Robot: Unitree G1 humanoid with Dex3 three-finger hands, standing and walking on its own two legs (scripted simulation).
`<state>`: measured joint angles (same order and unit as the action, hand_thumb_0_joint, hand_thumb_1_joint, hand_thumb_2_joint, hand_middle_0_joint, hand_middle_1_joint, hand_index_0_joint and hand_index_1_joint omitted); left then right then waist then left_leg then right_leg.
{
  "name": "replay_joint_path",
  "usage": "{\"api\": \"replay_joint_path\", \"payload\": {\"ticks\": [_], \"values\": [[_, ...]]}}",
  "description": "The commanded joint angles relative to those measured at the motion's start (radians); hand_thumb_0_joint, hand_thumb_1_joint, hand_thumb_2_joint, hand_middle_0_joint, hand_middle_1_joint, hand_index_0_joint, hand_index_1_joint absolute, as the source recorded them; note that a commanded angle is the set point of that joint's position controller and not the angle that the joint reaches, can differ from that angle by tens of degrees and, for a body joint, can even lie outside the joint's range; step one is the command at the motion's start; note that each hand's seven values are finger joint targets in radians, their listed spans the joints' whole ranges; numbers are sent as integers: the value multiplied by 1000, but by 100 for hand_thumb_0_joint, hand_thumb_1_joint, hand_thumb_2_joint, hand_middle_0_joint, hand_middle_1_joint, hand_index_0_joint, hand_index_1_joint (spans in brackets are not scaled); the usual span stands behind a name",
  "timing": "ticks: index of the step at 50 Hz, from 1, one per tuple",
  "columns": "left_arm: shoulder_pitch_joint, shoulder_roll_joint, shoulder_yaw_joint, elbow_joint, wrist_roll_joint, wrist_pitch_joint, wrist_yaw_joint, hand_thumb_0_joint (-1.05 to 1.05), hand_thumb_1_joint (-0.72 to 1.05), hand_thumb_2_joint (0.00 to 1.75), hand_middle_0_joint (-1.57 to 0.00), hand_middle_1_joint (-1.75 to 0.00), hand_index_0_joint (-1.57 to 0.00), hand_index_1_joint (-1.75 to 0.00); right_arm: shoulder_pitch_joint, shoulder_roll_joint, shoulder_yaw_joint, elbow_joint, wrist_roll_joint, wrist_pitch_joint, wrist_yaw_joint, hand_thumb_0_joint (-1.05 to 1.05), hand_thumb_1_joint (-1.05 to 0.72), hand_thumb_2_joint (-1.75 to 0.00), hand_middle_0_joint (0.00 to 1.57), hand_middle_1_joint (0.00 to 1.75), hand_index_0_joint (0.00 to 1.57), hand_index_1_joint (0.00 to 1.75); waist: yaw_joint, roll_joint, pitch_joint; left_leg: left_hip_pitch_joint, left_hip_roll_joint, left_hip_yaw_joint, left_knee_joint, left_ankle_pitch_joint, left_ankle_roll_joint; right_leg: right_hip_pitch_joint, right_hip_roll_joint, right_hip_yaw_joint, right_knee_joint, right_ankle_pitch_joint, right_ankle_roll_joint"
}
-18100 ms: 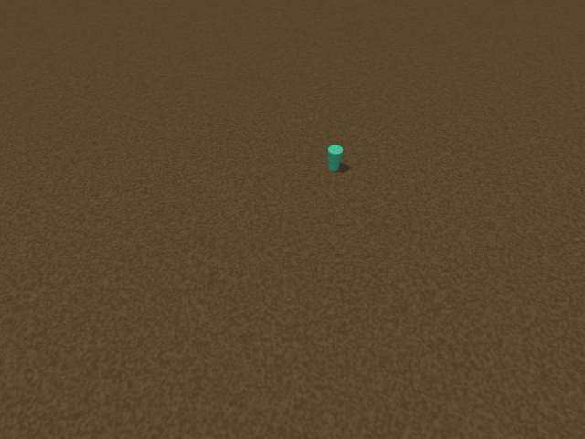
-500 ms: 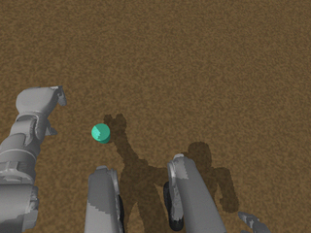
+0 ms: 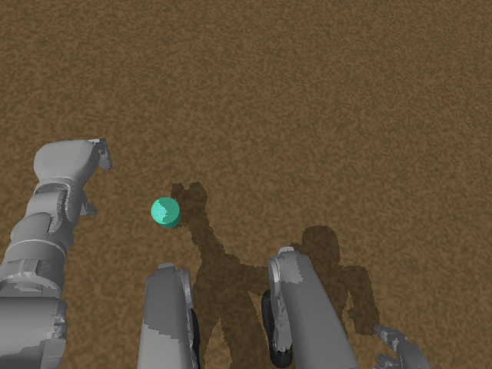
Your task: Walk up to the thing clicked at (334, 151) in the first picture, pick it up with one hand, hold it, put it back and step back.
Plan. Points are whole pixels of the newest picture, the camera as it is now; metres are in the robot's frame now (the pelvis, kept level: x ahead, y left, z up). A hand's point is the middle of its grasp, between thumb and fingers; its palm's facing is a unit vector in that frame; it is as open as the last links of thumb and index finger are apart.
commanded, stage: go down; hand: left
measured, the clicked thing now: (168, 215) +0.46 +0.15 -0.46
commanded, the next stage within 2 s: withdraw in 0.96 s
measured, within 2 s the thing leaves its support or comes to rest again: neither
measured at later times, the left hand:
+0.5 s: hand (65, 181) +0.42 +0.26 -0.06, palm faces -0.41 -0.01 -0.91, open 12.7 cm
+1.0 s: hand (70, 168) +0.43 +0.24 -0.03, palm faces -0.42 -0.01 -0.91, open 13.4 cm
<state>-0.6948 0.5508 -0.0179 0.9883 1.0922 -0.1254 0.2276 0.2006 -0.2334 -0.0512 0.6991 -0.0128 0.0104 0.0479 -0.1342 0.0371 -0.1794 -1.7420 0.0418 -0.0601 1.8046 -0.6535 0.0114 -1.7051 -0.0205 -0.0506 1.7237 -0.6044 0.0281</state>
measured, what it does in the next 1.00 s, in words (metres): rises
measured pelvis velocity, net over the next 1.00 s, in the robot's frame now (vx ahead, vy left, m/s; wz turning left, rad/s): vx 0.02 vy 0.00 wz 0.01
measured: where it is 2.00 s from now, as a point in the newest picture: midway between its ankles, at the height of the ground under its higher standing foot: (234, 352)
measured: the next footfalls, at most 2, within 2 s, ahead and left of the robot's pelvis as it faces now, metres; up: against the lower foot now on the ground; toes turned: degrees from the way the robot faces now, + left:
none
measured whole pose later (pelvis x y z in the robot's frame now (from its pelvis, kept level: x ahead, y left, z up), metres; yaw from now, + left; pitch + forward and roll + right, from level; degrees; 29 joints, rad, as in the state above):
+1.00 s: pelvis +0.02 +0.00 +0.09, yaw +0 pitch +29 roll -4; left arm -0.65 0.48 -0.09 1.08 1.12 -0.03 0.27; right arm 0.23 -0.23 -0.04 0.74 -0.01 0.03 -0.01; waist -0.14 0.03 -0.17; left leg -1.40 0.06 -0.03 1.49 -0.60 0.01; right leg -1.37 0.00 -0.04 1.41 -0.54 0.02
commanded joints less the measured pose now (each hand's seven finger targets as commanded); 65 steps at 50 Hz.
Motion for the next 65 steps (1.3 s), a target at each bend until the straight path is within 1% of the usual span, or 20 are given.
{"api": "replay_joint_path", "payload": {"ticks": [1,3,6,12,17,20,22,29,32,34,35,36,39,46,47,54,55,57,60,65], "values": [[-307,245,69,-190,-20,36,33,0,-29,77,-56,-117,-64,-109,183,-198,-66,-53,8,-5,-25,0,-91,-90,20,30,20,30,-6,149,-653,571,-26,-13,-306,243,7,388,31,-10,-265,222,-56],[-350,253,58,-218,-14,40,18,0,-30,74,-53,-112,-61,-105,186,-195,-68,-51,13,2,-32,0,-91,-90,20,30,20,30,-13,160,-663,602,-23,-10,-318,261,9,404,35,-8,-285,230,-57],[-249,208,30,-107,-12,50,0,0,-29,67,-45,-109,-55,-100,174,-188,-56,-44,13,6,-37,0,-91,-90,20,30,20,30,-18,90,-534,547,-22,-9,-344,223,15,412,35,-9,-322,204,-56],[-232,157,-7,-60,-32,30,-11,0,-25,68,-44,-107,-53,-98,158,-182,-42,-44,16,-7,-45,0,-91,-90,20,30,20,30,-31,70,-412,511,-21,-9,-386,151,13,401,40,-8,-352,145,-61],[-298,201,10,-146,22,11,22,0,-34,57,-32,-96,-41,-87,160,-186,-45,-44,14,-6,-44,0,-91,-90,20,30,20,30,0,174,-509,633,-16,-17,-418,237,-3,406,38,-9,-340,199,-71],[-269,181,6,-108,32,29,45,0,-42,55,-26,-90,-33,-82,158,-186,-41,-38,13,-1,-46,0,-91,-90,20,30,20,30,-5,175,-498,663,-13,-20,-439,256,-7,413,38,-11,-356,211,-69],[-290,216,24,-122,43,44,59,0,-43,55,-26,-89,-32,-82,166,-191,-47,-34,14,3,-50,0,-91,-90,20,30,20,30,-2,172,-543,718,-10,-28,-456,275,-7,434,41,-13,-372,223,-65],[-301,179,4,-86,17,87,60,0,-47,58,-26,-82,-30,-78,176,-185,-48,-19,12,2,-62,0,-91,-90,20,30,20,30,-24,115,-521,697,-17,-5,-476,247,5,510,47,-2,-441,216,-59],[-222,159,-2,-16,2,86,50,0,-44,62,-26,-83,-29,-79,174,-178,-43,-15,9,-6,-64,0,-91,-90,20,30,20,30,-23,56,-476,641,-23,14,-456,269,16,546,47,5,-454,242,-56],[-260,172,2,-81,0,74,47,0,-35,64,-30,-83,-34,-78,176,-173,-44,-23,10,-9,-66,0,-90,-90,20,30,20,30,-18,88,-494,641,-26,24,-465,259,15,570,44,13,-464,239,-57],[-214,180,7,-41,9,77,50,0,-42,62,-28,-83,-31,-80,172,-174,-45,-26,11,-8,-66,0,-91,-90,20,30,20,30,-1,68,-479,644,-28,24,-477,241,13,573,43,13,-473,222,-58],[-202,147,-13,-29,13,78,49,0,-34,64,-32,-80,-35,-77,168,-170,-41,-29,10,-7,-65,0,-90,-90,20,30,20,30,-14,69,-454,636,-28,30,-474,238,15,564,43,15,-479,224,-57],[-249,147,-18,-54,33,75,59,0,-42,65,-28,-82,-30,-80,175,-172,-40,-22,8,-3,-69,0,-91,-90,20,30,20,30,-24,114,-465,690,-21,19,-482,273,7,526,45,9,-468,239,-63],[-301,145,-16,-92,27,94,83,0,-34,64,-31,-80,-34,-76,188,-178,-45,-9,4,4,-73,0,-90,-90,20,30,20,30,-24,126,-512,759,-17,18,-495,367,7,572,50,6,-482,310,-63],[-289,156,-14,-80,34,101,86,0,-42,65,-26,-82,-29,-80,188,-175,-44,-10,5,5,-74,0,-91,-90,20,30,20,30,-13,129,-520,773,-18,19,-508,363,6,592,53,5,-493,305,-62],[-299,136,-23,-32,26,131,80,0,-28,65,-33,-79,-36,-76,188,-182,-46,-9,4,7,-73,0,-90,-90,20,30,20,30,-15,120,-492,793,-10,8,-541,343,1,586,56,-1,-511,274,-65],[-266,96,-45,27,24,138,75,0,-36,66,-29,-82,-31,-79,186,-176,-38,-6,2,6,-71,0,-91,-90,20,30,20,30,-34,103,-442,758,-11,7,-538,338,3,572,56,-3,-511,274,-65],[-307,103,-44,-15,19,135,71,0,-38,82,-23,-86,-23,-86,189,-176,-41,-5,3,5,-70,0,-91,-90,20,30,20,30,-30,112,-471,762,-12,15,-537,346,4,595,57,1,-514,288,-66],[-296,39,-69,51,2,135,71,0,-45,91,-19,-90,-18,-90,189,-169,-39,-4,0,-3,-68,0,-91,-90,20,30,20,30,-43,66,-414,699,-12,17,-517,318,7,562,55,-1,-501,275,-65],[-321,-1,-95,176,31,111,99,0,-53,96,-14,-95,-13,-96,176,-171,-34,4,-8,-25,-66,0,-92,-90,20,30,20,30,-66,40,-357,532,-20,19,-420,266,13,439,52,-1,-400,235,-70]]}}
